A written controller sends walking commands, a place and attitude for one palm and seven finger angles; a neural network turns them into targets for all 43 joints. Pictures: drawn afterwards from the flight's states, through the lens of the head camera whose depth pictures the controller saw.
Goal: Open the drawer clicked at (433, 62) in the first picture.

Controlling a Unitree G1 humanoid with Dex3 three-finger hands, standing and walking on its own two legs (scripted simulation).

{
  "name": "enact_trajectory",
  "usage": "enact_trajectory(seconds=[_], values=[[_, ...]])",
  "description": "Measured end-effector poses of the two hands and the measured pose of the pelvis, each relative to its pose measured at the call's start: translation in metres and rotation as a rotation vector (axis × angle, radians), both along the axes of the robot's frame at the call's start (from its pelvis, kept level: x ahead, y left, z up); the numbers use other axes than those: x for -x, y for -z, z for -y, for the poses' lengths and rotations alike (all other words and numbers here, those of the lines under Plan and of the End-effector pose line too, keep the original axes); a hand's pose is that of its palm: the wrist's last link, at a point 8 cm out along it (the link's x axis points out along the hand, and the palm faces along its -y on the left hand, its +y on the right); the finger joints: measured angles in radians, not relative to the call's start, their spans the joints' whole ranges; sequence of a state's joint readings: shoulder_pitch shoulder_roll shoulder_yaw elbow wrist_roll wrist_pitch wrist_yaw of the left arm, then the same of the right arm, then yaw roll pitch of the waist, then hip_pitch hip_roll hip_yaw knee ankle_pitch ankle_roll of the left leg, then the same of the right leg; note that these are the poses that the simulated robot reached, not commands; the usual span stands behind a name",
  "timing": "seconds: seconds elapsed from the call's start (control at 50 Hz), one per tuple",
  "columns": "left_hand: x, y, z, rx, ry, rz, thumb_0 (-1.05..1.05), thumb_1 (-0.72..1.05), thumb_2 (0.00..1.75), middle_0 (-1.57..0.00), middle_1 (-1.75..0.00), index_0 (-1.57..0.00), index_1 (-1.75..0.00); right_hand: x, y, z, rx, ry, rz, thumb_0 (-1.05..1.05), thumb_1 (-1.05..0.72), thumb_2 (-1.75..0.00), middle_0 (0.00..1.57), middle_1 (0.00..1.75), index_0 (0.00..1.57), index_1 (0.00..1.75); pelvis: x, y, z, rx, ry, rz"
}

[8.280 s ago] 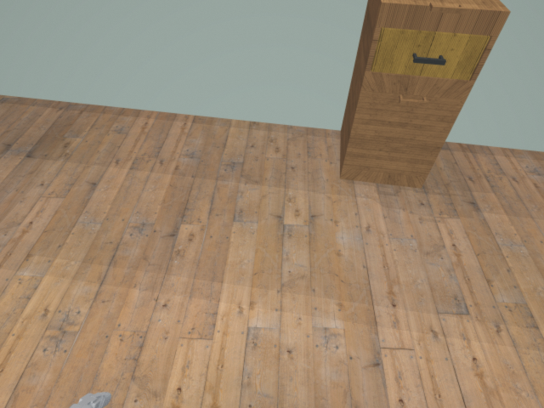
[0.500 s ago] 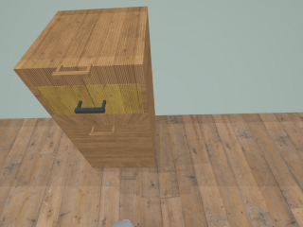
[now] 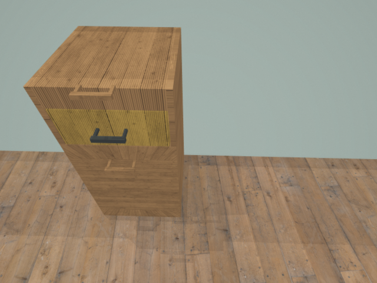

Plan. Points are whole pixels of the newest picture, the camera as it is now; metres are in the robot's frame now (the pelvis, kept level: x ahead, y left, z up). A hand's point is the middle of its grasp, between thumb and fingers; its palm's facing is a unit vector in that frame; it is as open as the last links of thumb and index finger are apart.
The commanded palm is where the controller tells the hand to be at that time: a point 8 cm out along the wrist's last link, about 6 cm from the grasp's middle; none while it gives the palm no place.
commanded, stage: come to a stop and stand still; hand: left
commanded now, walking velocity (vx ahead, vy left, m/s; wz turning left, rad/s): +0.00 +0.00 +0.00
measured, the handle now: (109, 135) +0.56 +0.31 -0.08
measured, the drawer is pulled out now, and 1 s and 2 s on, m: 0.00 0.00 0.00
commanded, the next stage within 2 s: look again from close up in 1.06 s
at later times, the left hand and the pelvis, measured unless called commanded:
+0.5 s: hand out of the picture -0.01 +0.17 -0.18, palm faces +0.04 -0.99 -0.15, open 7.3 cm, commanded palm none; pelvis +0.01 +0.02 +0.00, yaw -1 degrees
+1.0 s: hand out of the picture +0.01 +0.19 -0.18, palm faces +0.04 -0.98 -0.18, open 7.3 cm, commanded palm none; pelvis +0.03 +0.03 +0.00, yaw +0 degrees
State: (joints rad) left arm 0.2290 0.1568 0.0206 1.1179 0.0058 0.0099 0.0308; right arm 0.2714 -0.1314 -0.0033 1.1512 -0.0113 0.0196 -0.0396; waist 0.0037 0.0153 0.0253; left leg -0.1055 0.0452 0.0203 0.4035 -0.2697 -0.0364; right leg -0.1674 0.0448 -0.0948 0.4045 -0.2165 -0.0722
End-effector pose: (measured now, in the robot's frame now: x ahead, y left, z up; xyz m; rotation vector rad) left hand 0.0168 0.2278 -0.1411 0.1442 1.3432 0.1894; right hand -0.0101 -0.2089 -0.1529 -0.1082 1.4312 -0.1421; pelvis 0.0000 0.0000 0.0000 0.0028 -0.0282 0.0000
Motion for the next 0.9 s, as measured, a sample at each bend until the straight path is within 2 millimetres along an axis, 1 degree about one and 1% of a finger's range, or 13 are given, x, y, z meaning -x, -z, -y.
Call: enact_trajectory(seconds=[0.16,0.22,0.28,0.34,0.42,0.66,0.76,0.9], values=[[0.038,0.001,0.007,0.027,-0.02,-0.093,0.0,0.92,0.9,-0.2,-0.3,-0.2,-0.3,0.021,-0.001,-0.011,-0.015,0.008,-0.043,0.01,-0.91,-0.9,0.2,0.3,0.2,0.3,0.004,-0.002,-0.005,0.001,0.005,-0.013],[0.046,0.002,0.009,0.043,-0.026,-0.117,0.0,0.92,0.9,-0.2,-0.3,-0.2,-0.3,0.029,-0.003,-0.013,-0.01,0.013,-0.065,0.01,-0.91,-0.9,0.2,0.3,0.2,0.3,0.003,-0.002,-0.008,0.001,0.006,-0.017],[0.049,0.004,0.012,0.057,-0.029,-0.131,0.0,0.91,0.9,-0.2,-0.3,-0.2,-0.3,0.034,-0.005,-0.015,-0.003,0.019,-0.08,0.01,-0.91,-0.9,0.2,0.3,0.2,0.3,0.001,-0.002,-0.011,0.0,0.008,-0.02],[0.048,0.005,0.013,0.067,-0.027,-0.133,0.0,0.91,0.9,-0.2,-0.3,-0.2,-0.3,0.035,-0.006,-0.018,0.002,0.024,-0.086,0.01,-0.91,-0.9,0.2,0.3,0.2,0.3,-0.002,-0.002,-0.014,0.0,0.008,-0.021],[0.042,0.006,0.012,0.074,-0.022,-0.124,0.0,0.91,0.9,-0.2,-0.3,-0.2,-0.3,0.031,-0.006,-0.023,0.002,0.025,-0.08,0.01,-0.91,-0.9,0.2,0.3,0.2,0.3,-0.005,-0.002,-0.018,0.0,0.008,-0.022],[0.021,0.005,-0.005,0.044,-0.008,-0.099,0.01,0.92,0.9,-0.2,-0.3,-0.2,-0.3,0.001,-0.003,-0.038,-0.012,0.02,-0.021,0.01,-0.91,-0.9,0.2,0.3,0.2,0.3,-0.018,-0.001,-0.026,0.001,0.01,-0.022],[0.015,0.004,-0.01,0.036,-0.007,-0.092,0.01,0.92,0.9,-0.2,-0.3,-0.2,-0.3,-0.006,-0.002,-0.038,-0.008,0.014,-0.015,0.01,-0.91,-0.9,0.2,0.3,0.2,0.3,-0.022,-0.001,-0.028,0.001,0.01,-0.022],[0.01,0.005,-0.013,0.036,-0.007,-0.095,0.01,0.92,0.9,-0.2,-0.3,-0.2,-0.3,-0.01,-0.003,-0.035,0.006,0.012,-0.019,0.01,-0.91,-0.9,0.2,0.3,0.2,0.3,-0.027,-0.001,-0.031,0.001,0.008,-0.023]])
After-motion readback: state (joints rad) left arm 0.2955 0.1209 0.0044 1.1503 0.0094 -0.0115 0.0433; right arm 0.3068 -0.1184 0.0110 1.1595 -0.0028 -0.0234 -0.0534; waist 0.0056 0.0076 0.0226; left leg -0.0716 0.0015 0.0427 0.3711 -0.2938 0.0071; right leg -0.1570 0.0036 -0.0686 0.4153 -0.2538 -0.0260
